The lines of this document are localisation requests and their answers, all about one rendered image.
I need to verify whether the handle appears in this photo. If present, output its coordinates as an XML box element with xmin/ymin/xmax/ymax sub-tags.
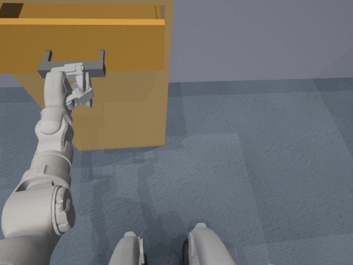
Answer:
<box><xmin>37</xmin><ymin>49</ymin><xmax>106</xmax><ymax>78</ymax></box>

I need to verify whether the left robot hand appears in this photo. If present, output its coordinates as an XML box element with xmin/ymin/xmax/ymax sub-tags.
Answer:
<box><xmin>44</xmin><ymin>63</ymin><xmax>94</xmax><ymax>114</ymax></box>

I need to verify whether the robot left thigh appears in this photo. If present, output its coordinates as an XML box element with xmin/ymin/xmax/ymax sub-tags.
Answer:
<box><xmin>109</xmin><ymin>236</ymin><xmax>145</xmax><ymax>265</ymax></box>

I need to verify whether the robot right thigh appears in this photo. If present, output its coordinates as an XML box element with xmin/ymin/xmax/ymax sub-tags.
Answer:
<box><xmin>188</xmin><ymin>227</ymin><xmax>236</xmax><ymax>265</ymax></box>

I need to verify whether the drawer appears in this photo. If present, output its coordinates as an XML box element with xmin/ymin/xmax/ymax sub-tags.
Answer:
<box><xmin>0</xmin><ymin>3</ymin><xmax>165</xmax><ymax>73</ymax></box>

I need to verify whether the robot thigh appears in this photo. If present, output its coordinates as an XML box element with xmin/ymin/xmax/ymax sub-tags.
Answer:
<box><xmin>188</xmin><ymin>227</ymin><xmax>236</xmax><ymax>265</ymax></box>
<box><xmin>109</xmin><ymin>236</ymin><xmax>145</xmax><ymax>265</ymax></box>

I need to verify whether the left robot forearm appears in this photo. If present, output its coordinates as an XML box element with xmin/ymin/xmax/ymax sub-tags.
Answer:
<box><xmin>1</xmin><ymin>107</ymin><xmax>74</xmax><ymax>237</ymax></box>

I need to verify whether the cabinet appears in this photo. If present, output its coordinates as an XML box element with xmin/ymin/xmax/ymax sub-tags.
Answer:
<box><xmin>0</xmin><ymin>0</ymin><xmax>174</xmax><ymax>151</ymax></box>

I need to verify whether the robot left upper arm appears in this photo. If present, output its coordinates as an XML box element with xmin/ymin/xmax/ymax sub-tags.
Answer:
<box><xmin>0</xmin><ymin>185</ymin><xmax>76</xmax><ymax>265</ymax></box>

